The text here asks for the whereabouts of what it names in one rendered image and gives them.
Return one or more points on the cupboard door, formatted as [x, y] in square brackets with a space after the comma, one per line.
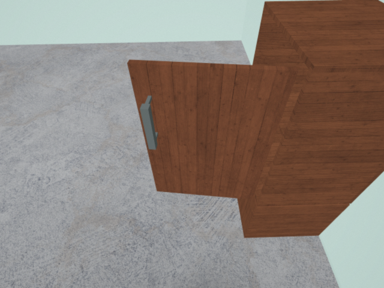
[216, 123]

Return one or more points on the handle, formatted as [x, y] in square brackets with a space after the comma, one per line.
[148, 124]

